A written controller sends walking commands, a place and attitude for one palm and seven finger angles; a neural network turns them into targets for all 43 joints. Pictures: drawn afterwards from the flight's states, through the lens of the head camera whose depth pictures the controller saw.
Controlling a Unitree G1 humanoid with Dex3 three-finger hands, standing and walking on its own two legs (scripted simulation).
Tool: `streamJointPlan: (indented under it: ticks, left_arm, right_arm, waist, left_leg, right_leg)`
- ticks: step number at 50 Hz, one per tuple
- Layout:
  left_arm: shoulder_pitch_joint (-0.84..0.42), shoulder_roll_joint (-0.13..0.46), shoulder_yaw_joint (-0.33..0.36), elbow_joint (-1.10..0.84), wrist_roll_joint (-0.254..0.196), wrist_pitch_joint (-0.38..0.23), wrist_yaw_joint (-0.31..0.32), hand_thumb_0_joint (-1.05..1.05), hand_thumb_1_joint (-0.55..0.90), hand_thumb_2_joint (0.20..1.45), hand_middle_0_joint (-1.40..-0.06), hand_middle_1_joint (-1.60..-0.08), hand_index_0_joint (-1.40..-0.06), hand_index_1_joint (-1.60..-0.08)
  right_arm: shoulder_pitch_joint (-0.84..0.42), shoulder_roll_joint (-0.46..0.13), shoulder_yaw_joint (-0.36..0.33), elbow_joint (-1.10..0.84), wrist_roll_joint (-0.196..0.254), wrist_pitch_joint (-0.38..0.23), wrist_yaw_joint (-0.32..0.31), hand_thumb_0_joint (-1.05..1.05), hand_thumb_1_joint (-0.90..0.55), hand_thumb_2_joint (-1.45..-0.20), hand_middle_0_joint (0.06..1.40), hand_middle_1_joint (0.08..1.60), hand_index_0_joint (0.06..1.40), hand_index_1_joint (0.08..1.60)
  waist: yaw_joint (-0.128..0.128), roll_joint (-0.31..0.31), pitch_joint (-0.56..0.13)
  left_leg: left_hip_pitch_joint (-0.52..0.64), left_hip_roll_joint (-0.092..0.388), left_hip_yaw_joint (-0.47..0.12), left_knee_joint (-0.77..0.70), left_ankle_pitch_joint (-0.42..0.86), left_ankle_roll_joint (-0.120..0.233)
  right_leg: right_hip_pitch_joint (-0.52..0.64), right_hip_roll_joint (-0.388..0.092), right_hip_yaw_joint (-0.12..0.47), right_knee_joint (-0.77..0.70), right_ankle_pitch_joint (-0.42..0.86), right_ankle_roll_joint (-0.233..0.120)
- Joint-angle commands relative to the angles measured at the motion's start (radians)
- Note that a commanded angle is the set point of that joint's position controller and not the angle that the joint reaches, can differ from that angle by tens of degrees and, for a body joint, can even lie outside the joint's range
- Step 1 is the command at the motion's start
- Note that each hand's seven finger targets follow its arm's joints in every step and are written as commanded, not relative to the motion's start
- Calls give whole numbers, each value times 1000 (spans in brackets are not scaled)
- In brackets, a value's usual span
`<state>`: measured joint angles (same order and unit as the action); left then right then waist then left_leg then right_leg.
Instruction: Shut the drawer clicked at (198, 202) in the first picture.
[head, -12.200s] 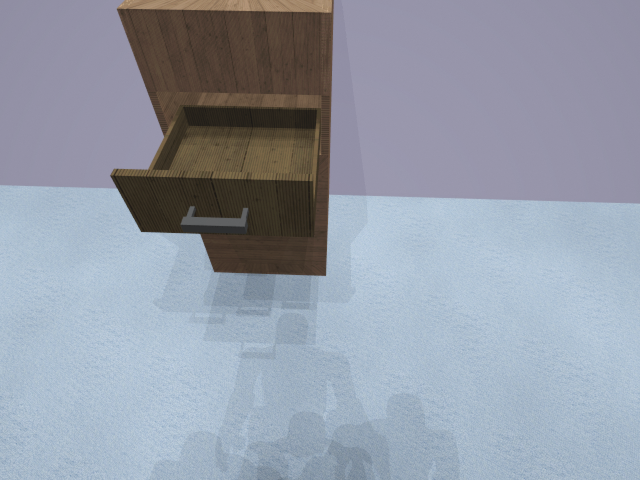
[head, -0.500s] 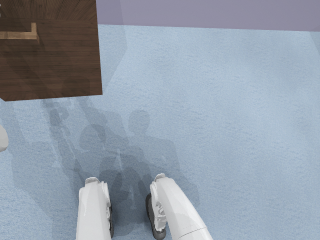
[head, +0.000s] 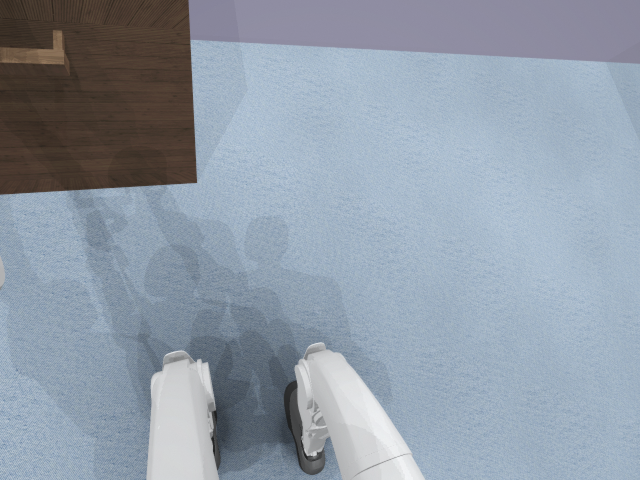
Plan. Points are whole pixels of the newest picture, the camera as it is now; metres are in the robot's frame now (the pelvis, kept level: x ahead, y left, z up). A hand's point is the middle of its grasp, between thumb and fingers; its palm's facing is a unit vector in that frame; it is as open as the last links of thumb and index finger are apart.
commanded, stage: pull the fist back off the drawer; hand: left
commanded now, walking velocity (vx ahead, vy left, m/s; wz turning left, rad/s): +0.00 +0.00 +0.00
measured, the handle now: out of the picture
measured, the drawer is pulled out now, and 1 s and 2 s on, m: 0.00 0.00 0.00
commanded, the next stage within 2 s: draw the hand back to the body in 0.44 s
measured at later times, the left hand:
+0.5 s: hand out of the picture +0.58 +0.25 +0.08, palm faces +0.08 -1.00 -0.03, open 3.2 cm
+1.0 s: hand out of the picture +0.44 +0.25 +0.18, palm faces +0.08 -1.00 -0.03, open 3.3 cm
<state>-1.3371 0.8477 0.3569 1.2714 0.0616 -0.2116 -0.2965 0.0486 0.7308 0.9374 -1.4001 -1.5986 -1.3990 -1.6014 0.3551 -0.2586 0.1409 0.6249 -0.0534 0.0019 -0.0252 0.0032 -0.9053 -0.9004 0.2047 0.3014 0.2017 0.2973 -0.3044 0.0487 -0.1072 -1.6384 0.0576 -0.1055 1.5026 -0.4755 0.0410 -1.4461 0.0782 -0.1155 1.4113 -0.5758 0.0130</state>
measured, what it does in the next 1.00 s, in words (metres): rises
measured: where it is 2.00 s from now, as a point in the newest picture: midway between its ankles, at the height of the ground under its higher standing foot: (257, 443)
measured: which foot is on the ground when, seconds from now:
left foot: down 0.00-1.00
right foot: down 0.00-1.00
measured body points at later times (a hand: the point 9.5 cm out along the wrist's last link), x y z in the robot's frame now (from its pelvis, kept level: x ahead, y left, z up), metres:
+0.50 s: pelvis +0.03 +0.00 +0.03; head +0.22 +0.05 +0.43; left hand +0.57 +0.30 +0.09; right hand +0.02 -0.25 -0.07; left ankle +0.08 +0.10 -0.56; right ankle +0.04 -0.14 -0.56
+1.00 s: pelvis +0.07 -0.01 +0.11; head +0.15 +0.02 +0.56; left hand +0.43 +0.30 +0.19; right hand +0.21 -0.25 +0.01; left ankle +0.08 +0.10 -0.56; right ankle +0.04 -0.14 -0.56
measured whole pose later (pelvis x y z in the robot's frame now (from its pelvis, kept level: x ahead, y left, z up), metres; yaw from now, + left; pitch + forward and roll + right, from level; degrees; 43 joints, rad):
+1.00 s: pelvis +0.07 -0.01 +0.11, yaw +6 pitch +18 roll -4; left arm -0.40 0.40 0.31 0.61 -0.24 -0.28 -0.32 0.01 0.90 0.90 -1.40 -1.60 -1.40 -1.60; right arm 0.28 -0.27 0.02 0.56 0.06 0.05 -0.01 0.01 -0.91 -0.90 0.20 0.30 0.20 0.30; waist -0.07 0.04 -0.15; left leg -0.90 0.04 -0.04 1.04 -0.45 0.02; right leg -0.74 0.05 -0.05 0.96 -0.53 -0.01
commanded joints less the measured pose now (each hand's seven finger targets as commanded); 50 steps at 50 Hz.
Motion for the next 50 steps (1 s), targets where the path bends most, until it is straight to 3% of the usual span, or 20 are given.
streamJointPlan:
  ticks: [1,7,9,10,12,17,19,23,25,27,30,32,33,34,38,39,42,44,49,50]
  left_arm:
    - [-514,157,29,-239,-34,-61,28,0,900,900,-1400,-1600,-1400,-1600]
    - [-424,145,67,-316,-49,-74,23,0,900,900,-1400,-1600,-1400,-1600]
    - [-375,125,65,-298,-54,-68,23,0,900,900,-1400,-1600,-1400,-1600]
    - [-375,116,65,-318,-53,-76,25,0,900,900,-1400,-1600,-1400,-1600]
    - [-321,139,96,-328,-57,-79,30,0,900,900,-1400,-1600,-1400,-1600]
    - [-179,99,120,-393,-87,-113,22,0,900,900,-1400,-1600,-1400,-1600]
    - [-169,85,120,-370,-98,-120,21,0,900,900,-1400,-1600,-1400,-1600]
    - [-174,69,113,-342,-100,-149,29,0,900,900,-1400,-1600,-1400,-1600]
    - [-174,101,138,-350,-97,-177,31,0,900,900,-1400,-1600,-1400,-1600]
    - [-144,74,124,-333,-99,-189,24,0,900,900,-1400,-1600,-1400,-1600]
    - [58,82,168,-475,-137,-189,-4,0,900,900,-1400,-1600,-1400,-1600]
    - [192,77,185,-622,-172,-162,-18,0,900,900,-1400,-1600,-1400,-1600]
    - [255,27,153,-676,-190,-138,-27,0,900,900,-1400,-1600,-1400,-1600]
    - [305,14,157,-713,-209,-116,-27,0,900,900,-1400,-1600,-1400,-1600]
    - [394,-72,126,-860,-271,-94,-1,0,900,900,-1400,-1600,-1400,-1600]
    - [411,-91,113,-854,-274,-100,8,0,900,900,-1400,-1600,-1400,-1600]
    - [472,-178,44,-862,-284,-132,17,0,900,900,-1400,-1600,-1400,-1600]
    - [534,-236,-8,-845,-297,-136,0,0,900,900,-1400,-1600,-1400,-1600]
    - [728,-273,-38,-887,-338,-118,-43,0,900,900,-1400,-1600,-1400,-1600]
    - [751,-280,-39,-932,-352,-118,-46,0,900,900,-1400,-1600,-1400,-1600]
  right_arm:
    - [241,-242,-83,-1,-5,6,-11,0,-900,-900,200,300,200,300]
    - [253,-239,-106,-7,-5,17,6,0,-900,-900,200,300,200,300]
    - [250,-234,-107,-7,-1,22,11,0,-900,-900,200,300,200,300]
    - [250,-232,-110,-6,-2,21,14,0,-900,-900,200,300,200,300]
    - [249,-231,-114,-10,0,25,18,0,-900,-900,200,300,200,300]
    - [240,-219,-131,-18,7,35,31,0,-900,-900,200,300,200,300]
    - [238,-216,-133,-10,10,39,30,0,-900,-900,200,300,200,300]
    - [231,-209,-135,-3,12,41,31,0,-900,-900,200,300,200,300]
    - [227,-211,-137,-1,10,44,31,0,-900,-900,200,300,200,300]
    - [223,-207,-141,-1,11,51,33,0,-900,-900,200,300,200,300]
    - [208,-205,-156,-51,28,66,43,0,-900,-900,200,300,200,300]
    - [193,-198,-170,-84,51,76,48,0,-900,-900,200,300,200,300]
    - [177,-192,-174,-99,64,75,51,0,-900,-900,200,300,200,300]
    - [169,-189,-177,-107,72,74,49,0,-900,-900,200,300,200,300]
    - [128,-174,-181,-117,90,46,31,0,-900,-900,200,300,200,300]
    - [117,-170,-180,-111,91,39,24,0,-900,-900,200,300,200,300]
    - [94,-161,-178,-102,94,21,11,0,-900,-900,200,300,200,300]
    - [71,-159,-178,-109,98,19,8,0,-900,-900,200,300,200,300]
    - [-5,-154,-170,-167,113,17,4,0,-900,-900,200,300,200,300]
    - [-18,-150,-167,-182,115,12,5,0,-900,-900,200,300,200,300]
  waist:
    - [-49,375,-558]
    - [0,380,-645]
    - [5,353,-609]
    - [8,370,-615]
    - [29,342,-628]
    - [69,317,-664]
    - [54,256,-628]
    - [45,226,-580]
    - [57,246,-597]
    - [58,231,-608]
    - [150,268,-753]
    - [191,255,-818]
    - [191,233,-815]
    - [193,171,-784]
    - [188,103,-679]
    - [183,87,-626]
    - [177,106,-522]
    - [176,83,-446]
    - [223,102,-343]
    - [233,121,-354]
  left_leg:
    - [793,32,-102,-197,67,3]
    - [898,36,-119,-218,153,-12]
    - [881,36,-110,-230,141,-12]
    - [902,36,-118,-235,151,-13]
    - [898,34,-104,-237,178,-12]
    - [955,32,-81,-244,306,-17]
    - [911,29,-63,-236,309,-9]
    - [858,22,-33,-218,324,0]
    - [864,20,-31,-210,357,-1]
    - [872,18,-23,-198,395,-1]
    - [996,10,-6,-249,527,-10]
    - [1079,6,5,-291,615,-12]
    - [1090,-1,13,-310,616,-9]
    - [1074,-4,21,-329,594,-6]
    - [1073,-19,51,-401,521,1]
    - [1066,-21,58,-417,487,1]
    - [1134,-25,62,-472,468,-5]
    - [1148,-29,66,-512,428,-3]
    - [1205,-37,64,-602,427,-8]
    - [1224,-42,68,-610,440,-5]
  right_leg:
    - [-33,8,14,-175,118,-55]
    - [-10,8,8,-173,155,-60]
    - [5,9,8,-185,149,-58]
    - [-6,6,9,-183,151,-60]
    - [39,7,13,-195,163,-58]
    - [114,9,19,-218,221,-58]
    - [141,9,25,-231,231,-51]
    - [170,10,37,-242,248,-47]
    - [178,8,44,-233,265,-51]
    - [194,9,45,-231,293,-50]
    - [344,7,53,-249,406,-55]
    - [455,9,56,-287,499,-49]
    - [493,11,58,-312,526,-45]
    - [537,12,57,-334,542,-39]
    - [640,9,64,-419,566,-27]
    - [649,10,67,-438,548,-26]
    - [654,9,64,-488,514,-30]
    - [676,7,62,-529,488,-30]
    - [748,0,52,-583,482,-39]
    - [777,-2,56,-587,498,-42]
